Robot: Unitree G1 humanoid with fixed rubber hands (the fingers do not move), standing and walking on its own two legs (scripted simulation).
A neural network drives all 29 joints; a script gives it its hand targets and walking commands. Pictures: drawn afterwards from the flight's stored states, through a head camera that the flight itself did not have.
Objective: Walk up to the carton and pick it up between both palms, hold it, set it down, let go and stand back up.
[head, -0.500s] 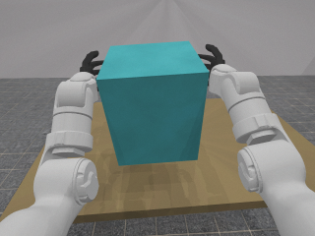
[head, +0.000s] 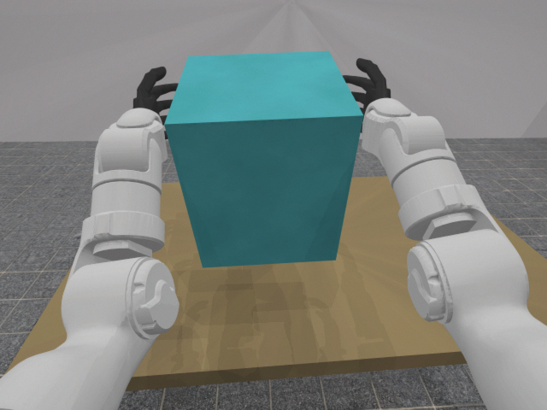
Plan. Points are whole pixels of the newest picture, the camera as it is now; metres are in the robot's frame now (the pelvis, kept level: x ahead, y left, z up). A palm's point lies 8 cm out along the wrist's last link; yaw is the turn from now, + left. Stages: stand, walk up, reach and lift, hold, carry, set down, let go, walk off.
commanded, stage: set down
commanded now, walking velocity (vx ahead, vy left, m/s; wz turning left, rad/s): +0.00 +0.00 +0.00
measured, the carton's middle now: (264, 161) +0.41 +0.00 +0.27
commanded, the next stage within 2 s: none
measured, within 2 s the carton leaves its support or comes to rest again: neither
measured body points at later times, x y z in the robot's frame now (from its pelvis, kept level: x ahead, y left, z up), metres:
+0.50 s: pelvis +0.01 +0.00 +0.00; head -0.07 -0.01 +0.44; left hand +0.40 +0.18 +0.31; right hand +0.43 -0.13 +0.31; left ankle +0.02 +0.13 -0.75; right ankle +0.02 -0.14 -0.75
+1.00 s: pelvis +0.01 +0.00 +0.00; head -0.05 +0.00 +0.45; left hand +0.41 +0.18 +0.27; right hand +0.44 -0.12 +0.28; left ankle +0.02 +0.13 -0.75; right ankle +0.02 -0.14 -0.75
